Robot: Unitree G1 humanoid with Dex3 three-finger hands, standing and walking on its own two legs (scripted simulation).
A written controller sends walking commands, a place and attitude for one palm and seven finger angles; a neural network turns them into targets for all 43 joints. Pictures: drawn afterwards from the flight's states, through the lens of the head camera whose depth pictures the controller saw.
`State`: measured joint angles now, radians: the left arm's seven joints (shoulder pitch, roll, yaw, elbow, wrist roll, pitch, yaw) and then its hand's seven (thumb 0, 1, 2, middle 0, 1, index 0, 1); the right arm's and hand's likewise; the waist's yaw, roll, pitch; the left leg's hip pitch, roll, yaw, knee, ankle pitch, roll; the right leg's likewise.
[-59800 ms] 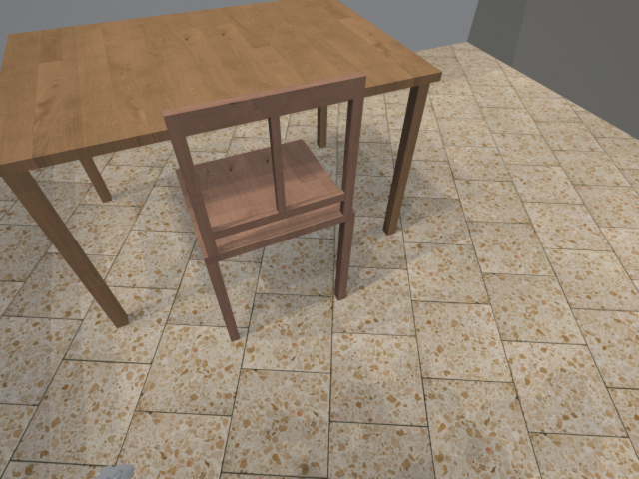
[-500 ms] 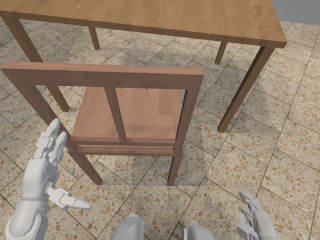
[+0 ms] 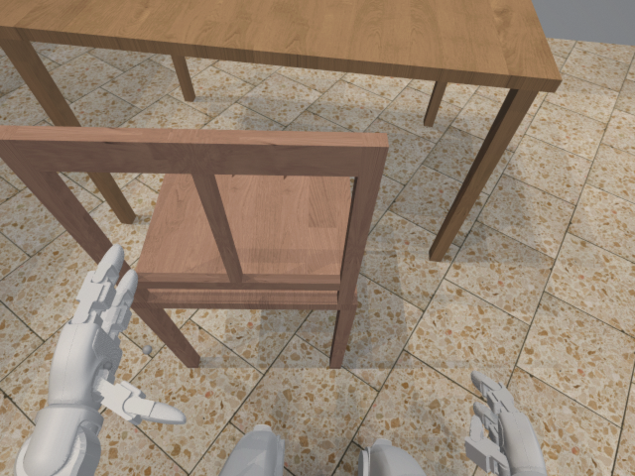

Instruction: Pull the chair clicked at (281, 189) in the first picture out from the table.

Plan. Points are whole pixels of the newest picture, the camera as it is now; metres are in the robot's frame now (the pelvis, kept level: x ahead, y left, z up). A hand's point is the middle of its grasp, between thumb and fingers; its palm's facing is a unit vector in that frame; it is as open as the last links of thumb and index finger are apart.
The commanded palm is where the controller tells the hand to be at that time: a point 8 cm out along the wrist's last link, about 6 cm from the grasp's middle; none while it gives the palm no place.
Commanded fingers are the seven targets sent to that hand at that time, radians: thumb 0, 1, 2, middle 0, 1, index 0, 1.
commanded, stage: aim the fingers beside a spindle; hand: left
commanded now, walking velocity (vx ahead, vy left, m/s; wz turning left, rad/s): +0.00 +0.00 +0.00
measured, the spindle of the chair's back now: (222, 233) +0.44 +0.17 +0.00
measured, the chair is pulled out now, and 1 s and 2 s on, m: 0.23 0.23 0.23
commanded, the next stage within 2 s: none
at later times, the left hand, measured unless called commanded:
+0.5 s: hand (179, 345) +0.26 +0.18 +0.02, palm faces +0.04 -1.00 -0.06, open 16.9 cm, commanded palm +0.24 +0.23 +0.03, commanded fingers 0.00 -0.50 0.30 -0.06 -0.08 -0.06 -0.08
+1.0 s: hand (197, 334) +0.28 +0.17 +0.01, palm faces +0.04 -1.00 -0.04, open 16.9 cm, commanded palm +0.25 +0.22 +0.01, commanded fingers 0.00 -0.50 0.30 -0.06 -0.08 -0.06 -0.08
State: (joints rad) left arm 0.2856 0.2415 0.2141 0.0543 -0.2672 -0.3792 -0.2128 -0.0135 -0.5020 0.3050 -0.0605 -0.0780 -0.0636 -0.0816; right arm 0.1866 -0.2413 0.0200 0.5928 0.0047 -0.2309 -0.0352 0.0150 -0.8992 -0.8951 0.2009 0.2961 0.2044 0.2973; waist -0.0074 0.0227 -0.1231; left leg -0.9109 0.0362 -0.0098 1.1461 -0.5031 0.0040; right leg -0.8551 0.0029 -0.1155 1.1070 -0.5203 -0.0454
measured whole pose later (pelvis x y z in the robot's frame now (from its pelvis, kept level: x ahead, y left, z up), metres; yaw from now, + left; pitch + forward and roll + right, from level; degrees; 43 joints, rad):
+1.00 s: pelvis -0.01 +0.00 -0.03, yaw +0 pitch +19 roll -2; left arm 0.14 0.18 0.11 0.13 -0.18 -0.45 -0.11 -0.01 -0.50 0.30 -0.06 -0.08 -0.06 -0.08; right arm 0.17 -0.25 0.01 0.60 -0.02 -0.20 -0.01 0.01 -0.90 -0.90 0.20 0.30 0.20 0.30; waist -0.01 0.02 -0.15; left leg -1.07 0.03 0.00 1.27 -0.54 0.01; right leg -1.02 0.00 -0.11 1.24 -0.56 -0.05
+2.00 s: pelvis -0.01 +0.00 -0.04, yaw +0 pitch +21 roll -1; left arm 0.06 0.18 0.11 0.16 -0.15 -0.47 -0.03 -0.01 -0.50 0.31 -0.06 -0.08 -0.06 -0.08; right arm 0.17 -0.24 0.00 0.59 -0.02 -0.15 0.00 0.01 -0.90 -0.90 0.20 0.30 0.20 0.30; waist -0.01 0.03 -0.16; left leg -1.13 0.03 0.00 1.31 -0.55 0.00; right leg -1.08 0.00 -0.10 1.30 -0.58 -0.06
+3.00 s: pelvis -0.01 +0.00 -0.04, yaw +0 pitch +21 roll -1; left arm 0.05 0.19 0.12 0.11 -0.14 -0.54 -0.01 -0.02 -0.50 0.30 -0.06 -0.08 -0.06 -0.08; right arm 0.19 -0.25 0.00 0.61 -0.02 -0.18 0.00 0.01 -0.90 -0.90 0.20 0.30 0.20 0.30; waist -0.01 0.03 -0.16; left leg -1.14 0.03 -0.01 1.33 -0.55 0.00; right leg -1.10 0.00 -0.10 1.31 -0.58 -0.06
